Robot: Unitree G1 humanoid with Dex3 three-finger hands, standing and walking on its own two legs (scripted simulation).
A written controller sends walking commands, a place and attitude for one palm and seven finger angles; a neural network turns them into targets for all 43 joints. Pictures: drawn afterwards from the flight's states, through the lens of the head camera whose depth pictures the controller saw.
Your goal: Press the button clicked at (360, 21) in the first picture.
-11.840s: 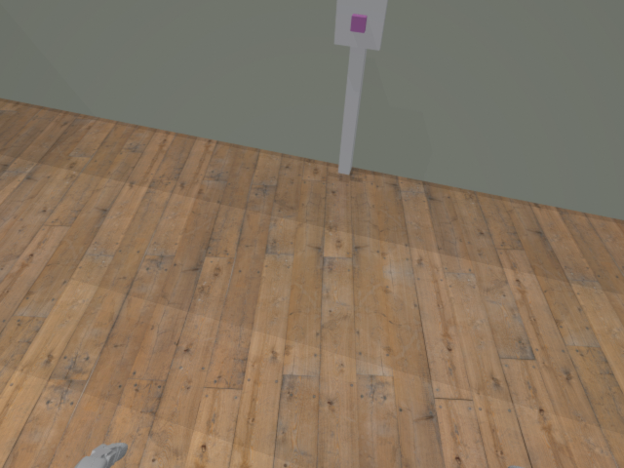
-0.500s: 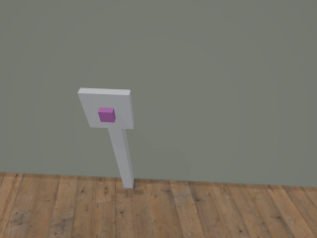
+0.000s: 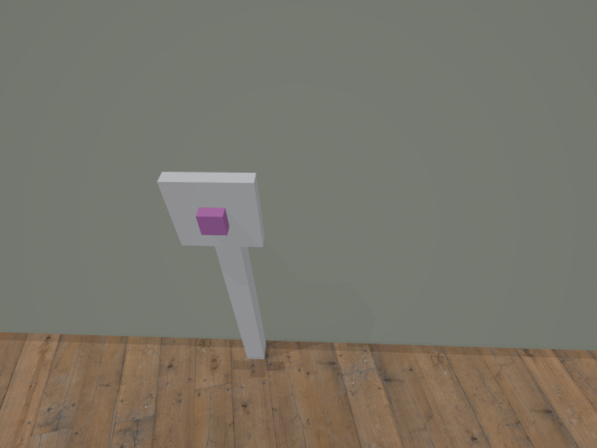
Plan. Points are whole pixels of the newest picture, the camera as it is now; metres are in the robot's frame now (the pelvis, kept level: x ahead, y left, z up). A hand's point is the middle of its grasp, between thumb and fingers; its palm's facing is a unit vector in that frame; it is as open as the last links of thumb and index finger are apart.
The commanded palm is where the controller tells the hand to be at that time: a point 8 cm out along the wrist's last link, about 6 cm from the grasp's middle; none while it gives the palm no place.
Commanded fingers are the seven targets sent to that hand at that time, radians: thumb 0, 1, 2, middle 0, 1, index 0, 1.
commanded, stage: look again from close up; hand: left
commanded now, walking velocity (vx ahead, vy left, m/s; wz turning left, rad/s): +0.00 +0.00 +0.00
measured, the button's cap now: (213, 220) +0.53 +0.20 -0.03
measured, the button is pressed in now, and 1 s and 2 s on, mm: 0 0 0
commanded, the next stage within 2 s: raise the hand and make a fist in 0.20 s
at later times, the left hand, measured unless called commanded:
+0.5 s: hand (173, 387) +0.21 +0.19 -0.03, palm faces +0.27 -0.95 -0.14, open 6.9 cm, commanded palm +0.12 +0.22 -0.06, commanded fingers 0.00 0.90 0.90 -0.50 -0.63 -0.50 -0.63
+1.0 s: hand (199, 418) +0.18 +0.15 -0.05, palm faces -0.10 -0.99 -0.05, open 3.6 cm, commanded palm +0.14 +0.22 -0.05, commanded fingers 0.00 0.90 0.90 -1.19 -1.38 -1.19 -1.38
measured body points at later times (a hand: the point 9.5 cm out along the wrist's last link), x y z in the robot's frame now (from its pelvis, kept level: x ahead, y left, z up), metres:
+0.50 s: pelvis +0.02 -0.01 -0.01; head +0.02 -0.02 +0.44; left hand +0.19 +0.24 -0.01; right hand +0.14 -0.27 -0.12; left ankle +0.02 +0.10 -0.73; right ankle +0.01 -0.13 -0.73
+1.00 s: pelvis -0.03 -0.04 -0.11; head +0.05 -0.04 +0.33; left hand +0.18 +0.20 -0.05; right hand +0.19 -0.23 -0.20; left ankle +0.02 +0.10 -0.73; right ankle +0.01 -0.13 -0.73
